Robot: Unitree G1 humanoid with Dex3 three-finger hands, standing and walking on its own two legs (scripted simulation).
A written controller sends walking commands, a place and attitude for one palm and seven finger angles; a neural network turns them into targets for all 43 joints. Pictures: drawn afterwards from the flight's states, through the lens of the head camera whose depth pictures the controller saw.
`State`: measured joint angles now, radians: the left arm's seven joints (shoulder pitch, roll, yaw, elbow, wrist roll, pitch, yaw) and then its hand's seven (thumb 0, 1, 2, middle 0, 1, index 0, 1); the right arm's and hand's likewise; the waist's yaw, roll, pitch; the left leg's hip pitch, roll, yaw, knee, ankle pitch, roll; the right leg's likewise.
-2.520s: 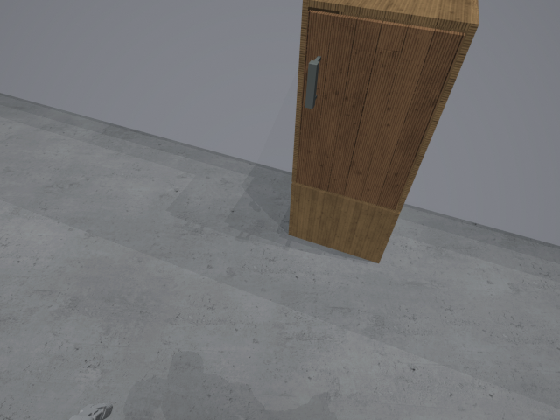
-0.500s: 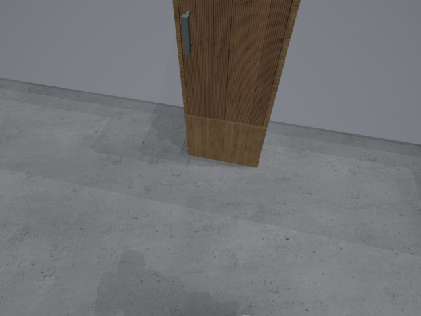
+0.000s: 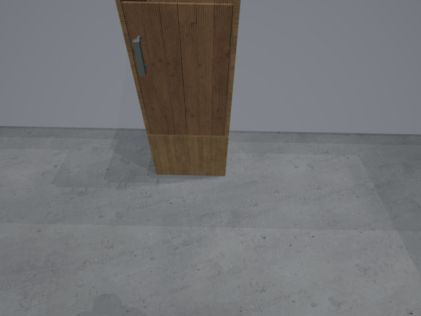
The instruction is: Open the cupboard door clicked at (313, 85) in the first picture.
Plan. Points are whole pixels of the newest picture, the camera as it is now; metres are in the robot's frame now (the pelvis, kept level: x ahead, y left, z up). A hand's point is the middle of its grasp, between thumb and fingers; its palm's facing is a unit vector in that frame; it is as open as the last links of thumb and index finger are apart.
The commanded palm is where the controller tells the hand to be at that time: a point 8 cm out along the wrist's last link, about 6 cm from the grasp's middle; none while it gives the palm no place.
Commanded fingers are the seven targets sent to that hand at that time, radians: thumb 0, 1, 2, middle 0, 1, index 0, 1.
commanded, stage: take the last steps up to it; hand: left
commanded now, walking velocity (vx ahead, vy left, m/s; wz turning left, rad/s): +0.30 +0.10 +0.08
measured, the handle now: (140, 55) +0.97 +0.31 +0.02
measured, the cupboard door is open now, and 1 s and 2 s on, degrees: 0 0 0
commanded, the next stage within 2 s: come to a stop and stand still in 1.06 s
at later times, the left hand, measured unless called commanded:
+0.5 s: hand out of the picture +0.03 +0.25 -0.20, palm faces +0.12 -0.98 -0.13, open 7.4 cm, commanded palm none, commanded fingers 0.00 0.90 0.90 -0.20 -0.30 -0.20 -0.30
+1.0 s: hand (116, 225) +0.37 +0.27 -0.16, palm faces -0.03 -0.99 -0.13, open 7.4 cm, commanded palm none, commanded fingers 0.00 0.90 0.90 -0.20 -0.30 -0.20 -0.30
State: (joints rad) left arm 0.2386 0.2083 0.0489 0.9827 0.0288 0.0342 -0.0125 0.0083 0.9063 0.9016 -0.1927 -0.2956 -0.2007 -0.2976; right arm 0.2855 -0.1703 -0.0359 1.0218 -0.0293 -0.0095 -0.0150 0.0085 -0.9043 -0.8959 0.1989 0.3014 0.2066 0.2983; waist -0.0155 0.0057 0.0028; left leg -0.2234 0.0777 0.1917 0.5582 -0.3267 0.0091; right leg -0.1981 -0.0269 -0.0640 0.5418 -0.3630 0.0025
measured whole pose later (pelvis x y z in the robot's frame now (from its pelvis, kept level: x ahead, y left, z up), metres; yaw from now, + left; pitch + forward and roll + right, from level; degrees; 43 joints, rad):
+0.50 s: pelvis +0.13 +0.09 -0.02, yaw +2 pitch -2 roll -2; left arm 0.44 0.17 0.05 1.16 0.02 -0.01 0.01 0.01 0.90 0.90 -0.20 -0.30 -0.20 -0.30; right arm 0.20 -0.17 -0.05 1.00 -0.03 -0.05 0.01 0.01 -0.91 -0.90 0.19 0.30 0.20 0.30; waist 0.03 -0.05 0.07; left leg -0.43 0.07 0.15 0.71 -0.26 0.06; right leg -0.22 -0.10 -0.02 1.05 -0.51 0.00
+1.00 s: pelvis +0.28 +0.12 +0.01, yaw -1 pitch -1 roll +0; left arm 0.17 0.13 0.06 1.04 0.03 0.02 -0.02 0.01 0.91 0.90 -0.19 -0.30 -0.20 -0.30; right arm 0.48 -0.07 -0.03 1.16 -0.03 -0.08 -0.03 0.01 -0.91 -0.90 0.20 0.30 0.20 0.30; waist -0.06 -0.02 0.03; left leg 0.02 -0.02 0.21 0.29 -0.30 0.06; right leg -0.51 -0.11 -0.08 0.76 -0.21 0.01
